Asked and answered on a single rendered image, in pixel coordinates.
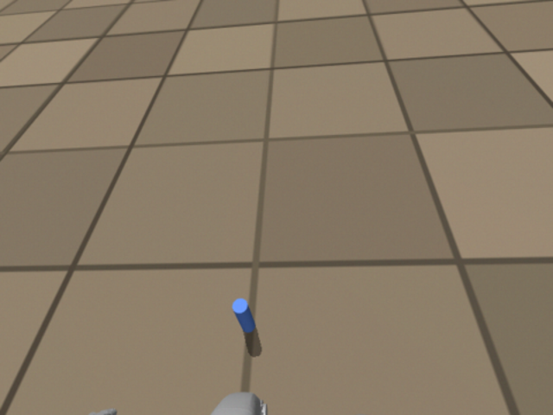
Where can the can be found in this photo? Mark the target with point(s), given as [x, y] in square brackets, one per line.
[243, 313]

